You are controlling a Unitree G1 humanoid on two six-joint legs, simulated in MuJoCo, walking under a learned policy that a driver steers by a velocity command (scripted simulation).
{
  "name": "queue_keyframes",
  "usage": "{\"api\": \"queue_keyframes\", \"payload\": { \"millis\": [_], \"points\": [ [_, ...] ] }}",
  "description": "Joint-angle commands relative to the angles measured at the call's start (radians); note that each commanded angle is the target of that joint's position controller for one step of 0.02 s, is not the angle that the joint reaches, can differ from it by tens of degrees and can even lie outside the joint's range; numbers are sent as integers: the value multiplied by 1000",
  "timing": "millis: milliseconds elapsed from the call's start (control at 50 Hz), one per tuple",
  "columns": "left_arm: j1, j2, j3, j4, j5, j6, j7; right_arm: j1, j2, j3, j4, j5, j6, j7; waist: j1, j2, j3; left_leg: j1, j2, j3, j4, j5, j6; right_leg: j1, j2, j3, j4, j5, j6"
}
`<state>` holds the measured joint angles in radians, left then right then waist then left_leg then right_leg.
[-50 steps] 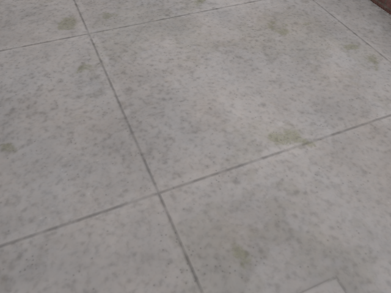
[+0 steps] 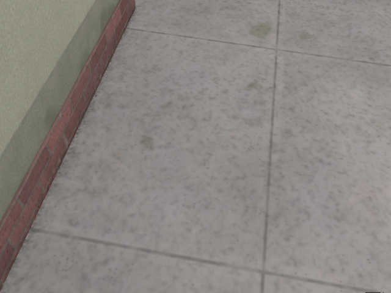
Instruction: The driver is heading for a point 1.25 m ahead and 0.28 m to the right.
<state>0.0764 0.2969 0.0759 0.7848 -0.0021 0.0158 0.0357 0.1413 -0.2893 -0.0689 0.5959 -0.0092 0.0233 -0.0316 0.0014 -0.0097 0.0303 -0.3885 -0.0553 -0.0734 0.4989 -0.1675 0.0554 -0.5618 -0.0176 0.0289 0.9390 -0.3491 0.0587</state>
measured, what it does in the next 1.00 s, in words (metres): walks ahead: right foot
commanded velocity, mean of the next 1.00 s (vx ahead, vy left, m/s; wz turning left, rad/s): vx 0.26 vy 0.00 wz -0.06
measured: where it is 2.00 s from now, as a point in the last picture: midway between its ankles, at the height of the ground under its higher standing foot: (293, 150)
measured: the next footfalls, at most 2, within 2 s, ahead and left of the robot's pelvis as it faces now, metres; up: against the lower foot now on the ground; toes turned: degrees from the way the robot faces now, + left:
right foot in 0.14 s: +0.05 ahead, -0.15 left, +0.00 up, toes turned +2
right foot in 1.28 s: +0.51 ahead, -0.15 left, +0.00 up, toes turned -27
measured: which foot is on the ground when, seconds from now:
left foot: down 0.00-1.00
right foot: up 0.00-0.12, down 0.14-0.80, up 0.82-1.00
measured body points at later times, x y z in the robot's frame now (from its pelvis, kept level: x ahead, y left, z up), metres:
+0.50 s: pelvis +0.01 -0.04 -0.01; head +0.03 -0.04 +0.44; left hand +0.15 +0.21 -0.12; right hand +0.17 -0.29 -0.11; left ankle +0.05 +0.09 -0.74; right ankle +0.01 -0.15 -0.74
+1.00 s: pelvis +0.16 +0.01 +0.00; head +0.17 +0.02 +0.45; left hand +0.34 +0.26 -0.11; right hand +0.16 -0.27 -0.11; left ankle +0.09 +0.13 -0.74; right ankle +0.16 -0.12 -0.64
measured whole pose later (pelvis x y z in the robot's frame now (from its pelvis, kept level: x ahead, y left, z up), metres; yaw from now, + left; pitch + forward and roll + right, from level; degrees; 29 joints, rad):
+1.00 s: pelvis +0.16 +0.01 +0.00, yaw -7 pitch +3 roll +1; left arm 0.22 0.30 0.08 0.73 0.04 0.00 -0.08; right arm 0.43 -0.25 -0.05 0.74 -0.04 -0.08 0.00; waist -0.04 -0.04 -0.05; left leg -0.08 0.01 0.13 0.36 -0.33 0.00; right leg -0.66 -0.03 0.02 1.21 -0.22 -0.07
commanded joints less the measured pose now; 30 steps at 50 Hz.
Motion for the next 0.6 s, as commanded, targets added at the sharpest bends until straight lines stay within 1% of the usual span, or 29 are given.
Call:
{"api": "queue_keyframes", "payload": {
  "millis": [20, 80, 100, 120, 140, 160, 180, 200, 220, 240, 260, 280, 300, 320, 360, 420, 480, 540, 560, 580, 600],
  "points": [
    [-5, 65, 8, -63, -4, -10, -7, -11, -148, -38, -70, -7, -7, -2, -21, 159, -187, 146, 261, -236, -110, 218, 179, 86, -10, 5, -88, -3, 1],
    [11, 62, 5, -67, -5, -14, -17, -8, -129, -26, -59, -5, -4, 9, -27, 165, -159, 136, 258, -273, -89, 191, 174, 149, -4, -7, -203, -22, -14],
    [31, 52, 3, -62, -4, -18, -22, -18, -117, -20, -56, -1, -3, 10, -10, 161, -154, 125, 243, -271, -72, 178, 160, 197, 1, -18, -289, 18, -25],
    [63, 37, -1, -52, -1, -23, -28, -28, -102, -13, -52, 5, -2, 11, 15, 155, -146, 98, 218, -255, -54, 151, 134, 277, 10, -36, -426, 120, -41],
    [81, 47, -1, -49, 12, -27, -33, -1, -84, -8, -43, 6, -5, 11, 14, 129, -144, 63, 183, -239, -34, 86, 91, 356, -13, -13, -500, 225, -63],
    [97, 107, 7, -60, 36, -29, -31, 23, -55, 0, -44, -5, -12, 11, -11, 11, -147, 3, 107, -173, 74, -41, 29, 413, -144, 119, -537, 362, -110],
    [42, 138, 12, -54, 37, -28, -30, 70, -40, 1, -55, -10, -20, 20, -89, -188, -128, -1, 9, -43, 102, -205, -24, 338, -250, 232, -558, 403, -218],
    [-15, 69, -5, -80, 36, -32, -29, 27, -78, -7, -48, -16, -24, 21, -64, -192, -114, 64, 41, -27, 101, -199, -50, 259, -264, 258, -596, 302, -248],
    [-29, 51, -9, -84, 31, -36, -28, -11, -88, -15, -47, -12, -23, 21, -52, -169, -102, 98, 44, -21, 76, -132, -50, 255, -209, 210, -586, 215, -207],
    [-9, 65, -5, -80, 26, -40, -26, -36, -68, -12, -42, -15, -18, 19, -36, -142, -100, 120, 42, -18, 58, -77, -47, 255, -166, 168, -574, 146, -165],
    [8, 73, -4, -78, 21, -44, -25, -47, -61, -11, -45, -18, -10, 21, -22, -139, -83, 134, 47, -27, 44, -44, -45, 242, -152, 154, -578, 90, -146],
    [20, 64, -9, -74, 22, -46, -22, -37, -46, -9, -42, -16, -6, 24, -27, -134, -71, 155, 58, -35, 26, -29, -40, 222, -141, 137, -580, 48, -132],
    [33, 56, -12, -74, 23, -44, -19, -24, -42, -8, -35, -13, -5, 27, -23, -113, -54, 154, 60, -41, 17, -34, -31, 211, -120, 114, -577, 3, -119],
    [42, 51, -13, -78, 22, -41, -18, -14, -45, -10, -27, -11, -8, 29, -16, -79, -36, 130, 61, -47, 8, -47, -22, 220, -101, 90, -566, -23, -110],
    [57, 46, -14, -82, 19, -39, -15, -13, -42, -11, -18, -11, -18, 28, -3, -33, -27, 99, 68, -59, -10, -50, -19, 246, -83, 68, -534, -14, -105],
    [74, 37, -15, -88, 16, -38, -14, -4, -35, -11, -11, -12, -31, 27, 9, 16, -49, 87, 77, -75, -21, -18, -22, 284, -66, 47, -492, 43, -107],
    [78, 24, -18, -92, 15, -38, -18, 9, -31, -12, -8, -11, -36, 24, 11, 38, -68, 94, 84, -84, -20, 3, -21, 297, -54, 33, -469, 75, -106],
    [76, 14, -20, -95, 14, -39, -24, 22, -28, -12, -8, -10, -38, 21, 8, 39, -76, 109, 88, -87, -13, 24, -20, 295, -47, 27, -461, 97, -103],
    [109, 16, -17, -84, 13, -36, -25, 55, -24, -12, 5, -8, -35, 19, 10, 26, -113, 114, 62, -60, -3, -188, -13, 304, -35, 19, -475, -87, -114],
    [135, 47, -5, -79, 1, -33, -27, 77, -47, -22, 7, 3, -34, 20, 12, -1, -78, 60, 35, -33, 23, -435, -3, 278, -41, 46, -498, -305, -144],
    [159, 71, 1, -81, -8, -37, -28, 66, -63, -26, -4, 16, -43, 22, 23, -24, -11, -42, 39, -26, 53, -540, 7, 266, -83, 122, -551, -476, -183]
  ]
}}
